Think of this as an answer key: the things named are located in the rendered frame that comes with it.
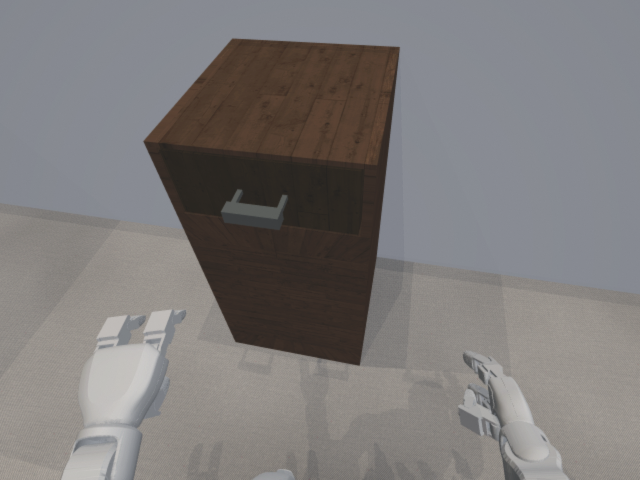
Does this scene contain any robot left forearm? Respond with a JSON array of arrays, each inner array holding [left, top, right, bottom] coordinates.
[[60, 423, 142, 480]]

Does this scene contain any left robot hand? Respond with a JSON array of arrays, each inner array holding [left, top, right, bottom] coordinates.
[[78, 309, 186, 428]]

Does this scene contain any handle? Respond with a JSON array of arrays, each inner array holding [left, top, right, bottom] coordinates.
[[221, 189, 288, 230]]

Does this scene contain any robot left shin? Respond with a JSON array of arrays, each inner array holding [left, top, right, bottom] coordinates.
[[276, 469, 295, 479]]

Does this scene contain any cabinet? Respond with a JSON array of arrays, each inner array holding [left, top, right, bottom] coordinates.
[[143, 39, 400, 366]]

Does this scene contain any right robot hand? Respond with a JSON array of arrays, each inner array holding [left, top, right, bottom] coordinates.
[[458, 351, 535, 442]]

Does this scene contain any robot right forearm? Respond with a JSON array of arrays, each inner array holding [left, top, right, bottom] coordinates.
[[499, 422, 569, 480]]

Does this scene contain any drawer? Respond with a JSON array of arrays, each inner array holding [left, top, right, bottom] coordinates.
[[159, 148, 365, 235]]

